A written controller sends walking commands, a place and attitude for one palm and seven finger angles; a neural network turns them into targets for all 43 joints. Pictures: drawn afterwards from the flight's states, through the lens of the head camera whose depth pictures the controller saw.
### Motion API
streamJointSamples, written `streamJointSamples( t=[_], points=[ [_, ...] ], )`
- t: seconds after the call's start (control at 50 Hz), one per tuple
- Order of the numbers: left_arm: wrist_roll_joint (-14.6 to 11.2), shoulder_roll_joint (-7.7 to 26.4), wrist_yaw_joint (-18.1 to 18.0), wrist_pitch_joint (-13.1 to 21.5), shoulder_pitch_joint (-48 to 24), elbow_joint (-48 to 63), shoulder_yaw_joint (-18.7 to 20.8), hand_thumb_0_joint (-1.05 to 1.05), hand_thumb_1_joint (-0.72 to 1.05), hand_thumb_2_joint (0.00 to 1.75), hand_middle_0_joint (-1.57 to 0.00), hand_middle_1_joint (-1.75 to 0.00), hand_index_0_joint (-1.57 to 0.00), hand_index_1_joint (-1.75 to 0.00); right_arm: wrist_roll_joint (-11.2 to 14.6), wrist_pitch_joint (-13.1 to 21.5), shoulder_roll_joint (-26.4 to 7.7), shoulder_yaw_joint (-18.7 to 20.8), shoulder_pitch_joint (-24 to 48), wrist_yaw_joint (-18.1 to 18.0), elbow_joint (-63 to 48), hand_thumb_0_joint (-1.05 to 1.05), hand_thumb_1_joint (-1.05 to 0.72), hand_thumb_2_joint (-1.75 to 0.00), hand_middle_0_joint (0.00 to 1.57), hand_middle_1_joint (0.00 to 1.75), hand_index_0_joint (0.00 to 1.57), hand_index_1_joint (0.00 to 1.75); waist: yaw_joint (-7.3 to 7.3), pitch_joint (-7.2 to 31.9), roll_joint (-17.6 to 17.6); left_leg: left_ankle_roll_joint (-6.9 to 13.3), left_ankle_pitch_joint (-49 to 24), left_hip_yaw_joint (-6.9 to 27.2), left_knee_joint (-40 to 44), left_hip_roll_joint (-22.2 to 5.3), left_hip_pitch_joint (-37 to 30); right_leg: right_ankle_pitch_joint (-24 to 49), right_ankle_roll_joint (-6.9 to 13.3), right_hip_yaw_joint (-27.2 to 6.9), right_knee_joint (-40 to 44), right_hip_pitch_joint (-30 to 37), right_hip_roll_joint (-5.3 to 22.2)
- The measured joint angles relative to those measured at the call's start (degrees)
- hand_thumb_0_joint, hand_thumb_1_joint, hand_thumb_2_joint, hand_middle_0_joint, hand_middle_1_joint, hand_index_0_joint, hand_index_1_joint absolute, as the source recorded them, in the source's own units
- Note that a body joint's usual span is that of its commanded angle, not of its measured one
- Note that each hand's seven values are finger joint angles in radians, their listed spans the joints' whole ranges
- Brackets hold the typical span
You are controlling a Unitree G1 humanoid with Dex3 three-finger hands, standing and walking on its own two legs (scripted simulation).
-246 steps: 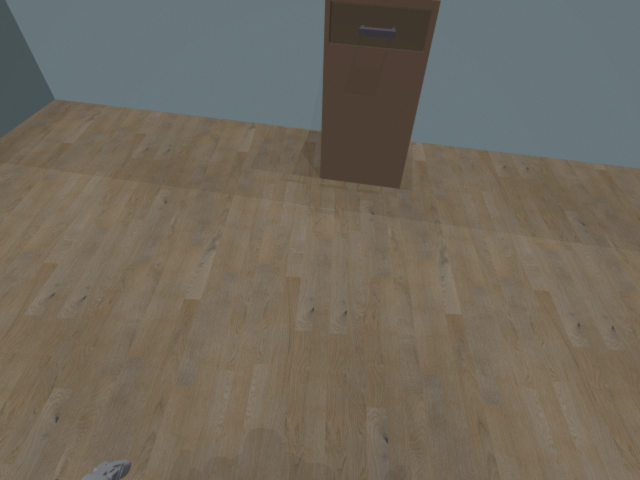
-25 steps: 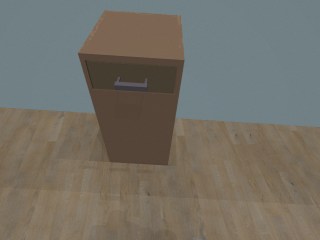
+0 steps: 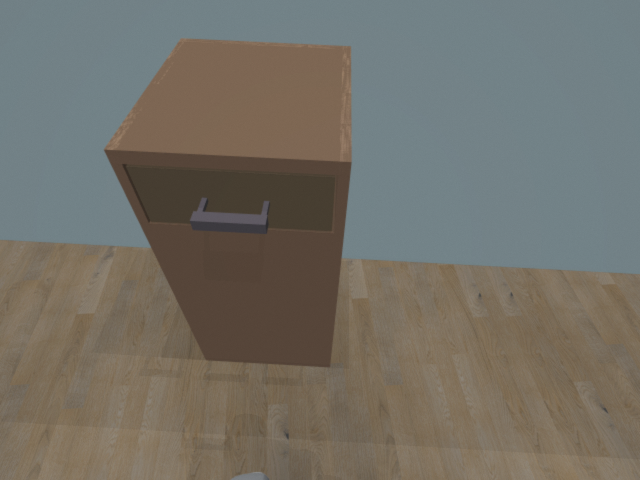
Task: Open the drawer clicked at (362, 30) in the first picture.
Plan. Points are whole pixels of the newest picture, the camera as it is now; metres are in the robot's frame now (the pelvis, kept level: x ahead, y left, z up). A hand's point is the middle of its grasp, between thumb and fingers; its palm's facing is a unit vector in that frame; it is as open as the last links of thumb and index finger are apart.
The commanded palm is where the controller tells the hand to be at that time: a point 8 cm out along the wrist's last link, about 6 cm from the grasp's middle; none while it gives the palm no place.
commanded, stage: come to a stop and stand still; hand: left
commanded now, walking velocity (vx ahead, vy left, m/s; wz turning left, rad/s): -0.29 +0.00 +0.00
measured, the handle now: (232, 213) +0.54 +0.20 -0.03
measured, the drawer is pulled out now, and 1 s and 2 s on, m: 0.00 0.00 0.00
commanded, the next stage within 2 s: look again from close up in 1.58 s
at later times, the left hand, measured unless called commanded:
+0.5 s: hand out of the picture +0.03 +0.17 -0.17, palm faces +0.01 -0.95 -0.31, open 7.4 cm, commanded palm none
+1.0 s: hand out of the picture -0.02 +0.18 -0.18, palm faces +0.07 -0.97 -0.22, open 7.4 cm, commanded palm none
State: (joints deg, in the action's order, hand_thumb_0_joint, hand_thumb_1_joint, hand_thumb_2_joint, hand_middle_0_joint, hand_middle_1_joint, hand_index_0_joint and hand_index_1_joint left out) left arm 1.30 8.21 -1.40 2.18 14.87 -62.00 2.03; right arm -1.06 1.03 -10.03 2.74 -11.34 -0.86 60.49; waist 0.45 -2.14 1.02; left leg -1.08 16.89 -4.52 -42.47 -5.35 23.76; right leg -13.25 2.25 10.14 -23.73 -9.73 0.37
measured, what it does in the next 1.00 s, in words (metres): steps on the spot: left foot, then right foot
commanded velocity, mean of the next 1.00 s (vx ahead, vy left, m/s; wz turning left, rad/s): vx -0.02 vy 0.04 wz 0.00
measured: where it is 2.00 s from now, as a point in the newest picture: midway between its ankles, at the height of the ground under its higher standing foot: outside the picture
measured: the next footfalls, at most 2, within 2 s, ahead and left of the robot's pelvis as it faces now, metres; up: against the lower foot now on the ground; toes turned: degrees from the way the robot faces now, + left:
left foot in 0.04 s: +0.11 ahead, +0.12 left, +0.00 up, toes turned +6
right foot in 0.44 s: +0.01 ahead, -0.15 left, +0.00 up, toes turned -6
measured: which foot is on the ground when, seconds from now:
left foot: up 0.00-0.02, down 0.04-0.46, up 0.48-0.88, down 0.90-1.00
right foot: down 0.00-0.10, up 0.12-0.42, down 0.44-1.00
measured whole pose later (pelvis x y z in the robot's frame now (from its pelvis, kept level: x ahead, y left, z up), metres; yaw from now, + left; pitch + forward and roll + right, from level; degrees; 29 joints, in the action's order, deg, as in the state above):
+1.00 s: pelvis -0.02 -0.01 +0.00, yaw -1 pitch +0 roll +0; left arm 0.8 10.7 -1.9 -1.9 15.5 -63.3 2.3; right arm -1.0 -0.8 -9.5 1.0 -12.7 -1.3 62.1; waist 2.4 -1.4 -1.1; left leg -0.9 17.2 -2.5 -26.4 -1.7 9.2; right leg -15.8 -1.3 3.9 -28.3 -12.2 3.4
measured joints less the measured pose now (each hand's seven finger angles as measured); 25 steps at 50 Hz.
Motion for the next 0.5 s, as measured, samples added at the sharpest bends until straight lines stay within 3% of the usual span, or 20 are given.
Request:
streamJointSamples(
  t=[0.04,0.16,0.22,0.3,0.36,0.44,0.5],
  points=[
    [-0.3,-0.5,-0.2,-0.8,0.9,-0.7,-0.4,0.0,0.92,0.9,-0.2,-0.3,-0.2,-0.3,0.2,0.2,-0.1,-0.5,0.9,-0.1,-0.2,0.0,-0.93,-0.9,0.2,0.3,0.19,0.3,0.67,-0.1,0.1,-0.2,-6.7,0.4,8.5,0.3,-3.4,-1.7,-0.7,-0.3,-1.8,0.6,-0.4],
    [-0.8,0.5,-0.8,-3.7,1.1,-0.6,-0.5,0.0,0.91,0.9,-0.2,-0.3,-0.2,-0.3,0.2,-0.5,2.9,-1.8,3.0,-0.9,-0.7,0.0,-0.92,-0.9,0.2,0.3,0.19,0.3,2.26,-0.8,-4.3,2.6,-4.8,-2.2,12.6,2.9,-7.2,-9.4,-2.5,-3.6,-10.2,-1.6,2.2],
    [-0.7,0.8,-0.5,-4.6,0.0,0.5,-0.2,0.0,0.91,0.9,-0.2,-0.3,-0.2,-0.3,0.2,-1.0,3.3,-1.4,4.8,-1.6,-2.0,-0.01,-0.92,-0.9,0.2,0.3,0.2,0.3,1.79,-2.4,-3.5,2.9,-6.4,-2.7,14.5,2.8,-7.1,-15.5,-2.6,-6.2,-20.6,-6.2,1.7],
    [-0.5,1.7,-0.4,-5.3,-1.4,2.3,0.8,0.0,0.91,0.9,-0.2,-0.3,-0.2,-0.3,-0.2,-1.8,2.3,-0.7,6.4,-1.6,-3.1,-0.01,-0.92,-0.9,0.2,0.3,0.2,0.3,1.0,-3.8,-1.5,2.4,-8.2,-2.8,15.6,1.6,-6.0,-16.9,-3.2,-8.6,-29.5,-10.7,0.9],
    [-0.5,2.8,-0.4,-5.4,-2.0,3.5,1.4,0.0,0.91,0.9,-0.2,-0.3,-0.2,-0.3,-0.4,-2.4,1.4,-0.1,6.1,-1.3,-3.0,-0.01,-0.92,-0.9,0.2,0.3,0.2,0.3,0.64,-3.7,-0.7,1.5,-8.9,-3.0,15.5,0.8,-5.3,-15.7,-3.3,-8.9,-27.2,-10.5,1.5],
    [-0.3,4.0,-0.5,-4.3,-1.6,4.4,1.5,0.0,0.91,0.9,-0.2,-0.3,-0.2,-0.3,-0.3,-3.0,0.0,0.5,4.0,-0.5,-2.2,0.0,-0.91,-0.9,0.2,0.3,0.2,0.3,0.16,-1.8,-0.5,-0.1,-8.6,-2.8,12.7,0.6,-3.3,-8.0,-2.9,-8.5,-11.3,-4.4,2.7],
    [0.2,2.8,-0.5,-3.8,-1.0,3.5,0.6,0.0,0.91,0.9,-0.2,-0.3,-0.2,-0.29,0.0,-4.4,-1.4,1.0,1.6,0.2,-0.9,0.0,-0.91,-0.9,0.2,0.3,0.2,0.3,-0.23,-0.3,1.4,-0.1,1.9,0.6,7.3,1.1,-2.1,-6.5,-1.5,-7.3,-10.2,-3.3,1.6]
  ],
)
